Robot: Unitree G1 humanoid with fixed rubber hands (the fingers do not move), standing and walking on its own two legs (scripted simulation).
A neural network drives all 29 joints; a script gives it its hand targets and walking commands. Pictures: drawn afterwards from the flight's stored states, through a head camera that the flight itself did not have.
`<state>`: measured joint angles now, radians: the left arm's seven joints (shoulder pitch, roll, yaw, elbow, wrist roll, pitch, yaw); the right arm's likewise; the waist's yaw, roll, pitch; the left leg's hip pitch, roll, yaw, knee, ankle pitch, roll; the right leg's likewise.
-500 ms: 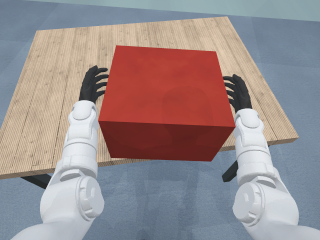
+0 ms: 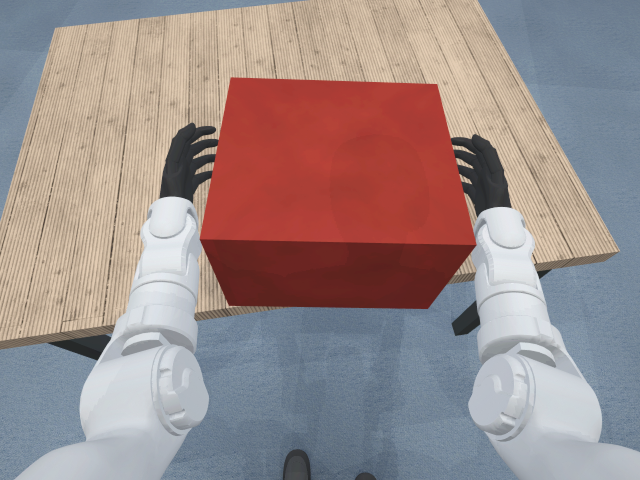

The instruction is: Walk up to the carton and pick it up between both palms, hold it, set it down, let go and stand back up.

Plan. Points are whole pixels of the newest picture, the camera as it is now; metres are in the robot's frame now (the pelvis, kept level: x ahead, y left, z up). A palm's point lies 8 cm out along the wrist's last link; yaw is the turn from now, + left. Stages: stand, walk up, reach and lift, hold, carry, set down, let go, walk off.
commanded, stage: set down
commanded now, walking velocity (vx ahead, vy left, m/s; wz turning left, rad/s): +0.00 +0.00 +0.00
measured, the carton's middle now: (331, 196) +0.48 +0.00 -0.02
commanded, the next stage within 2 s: none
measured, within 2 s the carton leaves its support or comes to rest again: rests again in 1.06 s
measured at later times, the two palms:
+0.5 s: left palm (171, 210) +0.42 +0.20 +0.04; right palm (480, 198) +0.44 -0.18 +0.04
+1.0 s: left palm (159, 187) +0.44 +0.21 +0.06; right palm (473, 186) +0.45 -0.17 +0.04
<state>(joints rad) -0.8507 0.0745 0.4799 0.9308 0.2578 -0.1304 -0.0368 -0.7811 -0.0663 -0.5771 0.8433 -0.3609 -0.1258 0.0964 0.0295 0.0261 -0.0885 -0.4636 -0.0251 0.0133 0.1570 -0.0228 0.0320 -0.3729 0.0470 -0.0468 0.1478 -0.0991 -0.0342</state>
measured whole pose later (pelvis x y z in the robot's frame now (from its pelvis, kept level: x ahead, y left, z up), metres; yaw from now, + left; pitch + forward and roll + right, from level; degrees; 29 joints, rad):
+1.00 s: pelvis -0.03 +0.00 -0.02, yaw -5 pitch +29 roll -1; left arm -1.07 0.30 0.20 1.42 -0.13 -0.33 0.02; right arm -1.09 -0.23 -0.10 1.33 0.10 -0.18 -0.01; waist 0.09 0.02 -0.27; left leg -0.78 0.01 0.08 0.34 -0.06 0.03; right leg -0.72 0.07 0.01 0.34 -0.12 -0.04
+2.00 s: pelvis -0.06 +0.00 -0.04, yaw -3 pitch +33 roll -2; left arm -1.00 0.43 -0.03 1.27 -0.39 -0.30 -0.02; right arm -1.06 -0.34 0.05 1.29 0.37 -0.19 0.05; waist 0.04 0.01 -0.29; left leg -0.99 0.02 0.04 0.49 -0.07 0.03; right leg -0.91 0.08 -0.04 0.49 -0.15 -0.05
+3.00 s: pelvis -0.03 +0.00 -0.01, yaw -4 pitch +20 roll -1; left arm -1.11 0.44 -0.08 1.35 -0.35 -0.13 -0.04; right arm -1.16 -0.52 0.32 1.43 0.61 -0.09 0.10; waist 0.03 -0.03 -0.23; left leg -0.65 0.02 0.06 0.42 -0.12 0.02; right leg -0.56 0.08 -0.01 0.38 -0.18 -0.05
